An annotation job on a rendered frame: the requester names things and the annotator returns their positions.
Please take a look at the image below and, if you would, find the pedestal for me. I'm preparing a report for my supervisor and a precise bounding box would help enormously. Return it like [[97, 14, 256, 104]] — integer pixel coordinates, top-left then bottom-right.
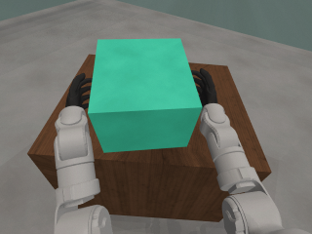
[[27, 54, 272, 222]]

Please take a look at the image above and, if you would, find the robot left hand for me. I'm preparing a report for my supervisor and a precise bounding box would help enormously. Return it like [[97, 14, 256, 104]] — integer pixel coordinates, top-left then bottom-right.
[[65, 73, 93, 110]]

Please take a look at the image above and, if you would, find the robot right hand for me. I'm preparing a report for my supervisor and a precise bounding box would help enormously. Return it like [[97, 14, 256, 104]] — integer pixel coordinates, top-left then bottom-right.
[[191, 68, 218, 109]]

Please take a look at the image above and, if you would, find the robot left upper arm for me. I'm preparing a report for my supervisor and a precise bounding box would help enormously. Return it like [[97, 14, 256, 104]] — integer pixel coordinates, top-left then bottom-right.
[[55, 205, 113, 234]]

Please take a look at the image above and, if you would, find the left robot forearm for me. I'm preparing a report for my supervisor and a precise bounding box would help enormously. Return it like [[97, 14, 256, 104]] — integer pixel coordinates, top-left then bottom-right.
[[54, 105, 100, 234]]

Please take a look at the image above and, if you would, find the carton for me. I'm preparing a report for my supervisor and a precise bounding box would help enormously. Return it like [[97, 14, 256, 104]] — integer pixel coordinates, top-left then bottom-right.
[[88, 38, 203, 153]]

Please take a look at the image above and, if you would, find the robot right upper arm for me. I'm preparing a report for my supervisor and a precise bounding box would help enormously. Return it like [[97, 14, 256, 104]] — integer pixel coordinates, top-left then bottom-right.
[[221, 191, 311, 234]]

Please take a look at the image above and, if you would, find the right robot forearm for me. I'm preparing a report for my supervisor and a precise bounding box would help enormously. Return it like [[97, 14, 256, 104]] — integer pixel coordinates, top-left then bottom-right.
[[199, 103, 282, 224]]

